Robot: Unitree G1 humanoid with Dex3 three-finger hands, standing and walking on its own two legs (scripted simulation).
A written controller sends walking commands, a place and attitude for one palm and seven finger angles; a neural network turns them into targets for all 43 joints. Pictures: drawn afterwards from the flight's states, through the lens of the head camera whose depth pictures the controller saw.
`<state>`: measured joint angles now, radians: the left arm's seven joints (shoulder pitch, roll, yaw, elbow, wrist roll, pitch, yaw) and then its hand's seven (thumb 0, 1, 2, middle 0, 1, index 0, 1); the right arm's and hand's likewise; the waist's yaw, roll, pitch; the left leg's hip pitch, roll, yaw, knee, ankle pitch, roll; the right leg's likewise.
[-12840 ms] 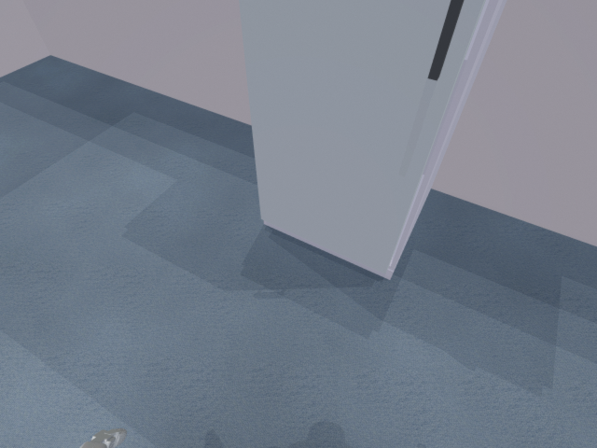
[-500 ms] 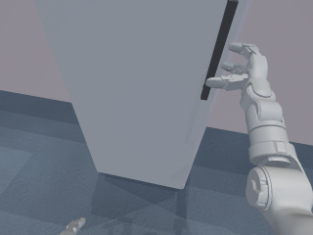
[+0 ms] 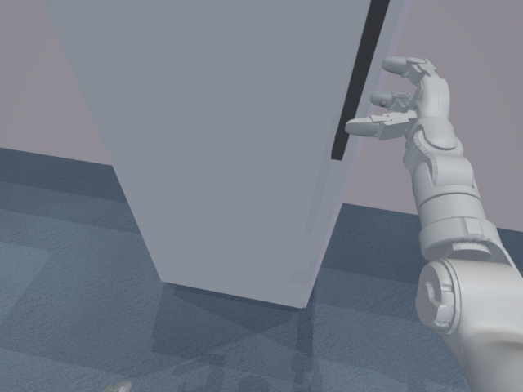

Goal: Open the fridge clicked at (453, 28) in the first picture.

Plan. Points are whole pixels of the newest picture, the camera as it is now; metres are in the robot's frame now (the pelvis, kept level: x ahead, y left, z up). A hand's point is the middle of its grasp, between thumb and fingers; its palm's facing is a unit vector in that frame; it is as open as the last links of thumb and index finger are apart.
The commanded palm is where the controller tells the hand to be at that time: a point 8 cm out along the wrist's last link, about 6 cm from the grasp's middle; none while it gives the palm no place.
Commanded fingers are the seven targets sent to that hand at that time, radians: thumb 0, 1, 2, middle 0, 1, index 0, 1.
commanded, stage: slide the fingers in behind the handle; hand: right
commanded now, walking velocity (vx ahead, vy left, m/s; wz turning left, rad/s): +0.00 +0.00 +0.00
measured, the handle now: (355, 82) +0.52 -0.08 +0.24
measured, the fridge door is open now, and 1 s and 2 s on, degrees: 0 0 0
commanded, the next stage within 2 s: move the hooked fingers beside the handle in 0.28 s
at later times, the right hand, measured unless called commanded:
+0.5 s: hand (360, 104) +0.47 -0.09 +0.23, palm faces +0.06 +1.00 +0.02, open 14.0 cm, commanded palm +0.44 -0.15 +0.23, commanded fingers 0.00 0.50 -0.30 0.30 1.20 0.30 1.20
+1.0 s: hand (378, 107) +0.46 -0.11 +0.23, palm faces +0.10 +0.99 +0.01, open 13.9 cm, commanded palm +0.43 -0.16 +0.23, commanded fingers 0.00 0.50 -0.30 0.30 1.20 0.30 1.20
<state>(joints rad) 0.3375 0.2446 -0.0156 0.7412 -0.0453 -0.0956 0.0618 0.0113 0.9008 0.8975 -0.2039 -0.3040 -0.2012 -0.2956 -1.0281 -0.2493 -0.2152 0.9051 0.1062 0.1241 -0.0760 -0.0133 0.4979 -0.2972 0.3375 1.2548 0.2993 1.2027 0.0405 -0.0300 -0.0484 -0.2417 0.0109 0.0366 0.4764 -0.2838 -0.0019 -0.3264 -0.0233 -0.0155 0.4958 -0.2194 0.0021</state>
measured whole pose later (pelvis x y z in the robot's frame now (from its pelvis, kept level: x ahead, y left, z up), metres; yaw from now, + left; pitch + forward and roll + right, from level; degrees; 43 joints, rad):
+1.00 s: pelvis +0.01 +0.01 +0.00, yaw +0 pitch +2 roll +0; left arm 0.31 0.25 -0.01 0.72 -0.05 -0.05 0.07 0.01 0.90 0.90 -0.20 -0.30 -0.20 -0.30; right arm -0.90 -0.22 -0.21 0.70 0.12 0.20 -0.08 -0.01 0.50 -0.30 0.31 1.20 0.30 1.21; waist 0.03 -0.04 -0.05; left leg -0.20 0.00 0.03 0.45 -0.28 0.01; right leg -0.28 -0.03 -0.02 0.46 -0.22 0.01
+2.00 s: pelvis +0.00 +0.00 +0.00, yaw +0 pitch +0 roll +0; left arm 0.27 0.24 -0.03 0.70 -0.06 -0.04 0.08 0.01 0.90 0.90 -0.20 -0.30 -0.20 -0.30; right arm -0.81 -0.24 -0.22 0.58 0.14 0.25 -0.04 -0.01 0.50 -0.30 0.30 1.20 0.30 1.20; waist 0.02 -0.03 -0.05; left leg -0.16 0.01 0.03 0.43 -0.27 0.00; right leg -0.25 -0.03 -0.02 0.46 -0.21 0.00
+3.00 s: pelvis +0.01 +0.01 +0.00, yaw +0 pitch +0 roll +0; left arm 0.27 0.24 -0.03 0.69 -0.06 -0.04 0.08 0.01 0.90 0.90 -0.20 -0.30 -0.20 -0.30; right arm -0.82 -0.24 -0.22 0.58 0.14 0.24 -0.04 -0.01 0.50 -0.30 0.30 1.20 0.30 1.20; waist 0.02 -0.04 -0.05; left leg -0.17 0.00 0.03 0.44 -0.28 0.01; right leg -0.25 -0.03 -0.02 0.46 -0.22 0.01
